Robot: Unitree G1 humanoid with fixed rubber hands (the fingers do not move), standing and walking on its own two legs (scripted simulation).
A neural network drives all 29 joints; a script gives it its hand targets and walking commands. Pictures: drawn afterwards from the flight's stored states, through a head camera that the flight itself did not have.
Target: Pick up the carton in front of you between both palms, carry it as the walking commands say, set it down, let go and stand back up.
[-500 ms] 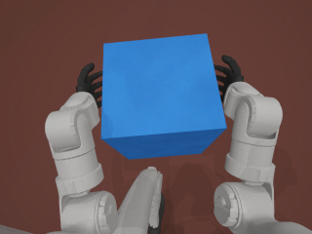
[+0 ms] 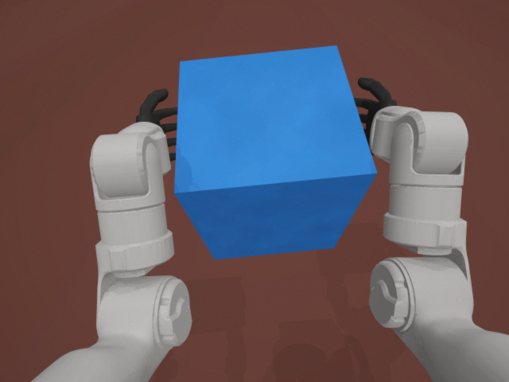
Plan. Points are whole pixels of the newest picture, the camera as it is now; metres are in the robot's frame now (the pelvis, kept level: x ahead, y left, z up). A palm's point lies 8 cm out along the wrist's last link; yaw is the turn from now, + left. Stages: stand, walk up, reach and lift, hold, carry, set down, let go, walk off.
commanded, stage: carry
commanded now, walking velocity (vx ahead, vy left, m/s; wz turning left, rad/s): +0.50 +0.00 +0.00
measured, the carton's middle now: (267, 167) +0.40 -0.01 +0.13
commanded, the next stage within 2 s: none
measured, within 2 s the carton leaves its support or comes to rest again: neither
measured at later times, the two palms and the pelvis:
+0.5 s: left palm (163, 96) +0.68 +0.20 +0.07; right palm (296, 100) +0.66 -0.10 +0.07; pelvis +0.38 +0.07 +0.01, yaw -1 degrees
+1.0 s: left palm (169, 31) +0.93 +0.21 +0.10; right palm (279, 29) +0.96 -0.09 +0.09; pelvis +0.68 +0.03 +0.00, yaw +4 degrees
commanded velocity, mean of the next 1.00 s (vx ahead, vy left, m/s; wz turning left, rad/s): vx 0.32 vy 0.00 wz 0.00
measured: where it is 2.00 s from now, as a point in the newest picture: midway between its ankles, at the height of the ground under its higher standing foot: (234, 250)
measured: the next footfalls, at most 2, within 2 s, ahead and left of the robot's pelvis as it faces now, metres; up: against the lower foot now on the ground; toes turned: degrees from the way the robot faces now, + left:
left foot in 0.28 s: +0.41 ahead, +0.13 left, +0.00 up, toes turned +8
right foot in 0.74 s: +0.75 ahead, -0.04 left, +0.00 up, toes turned +3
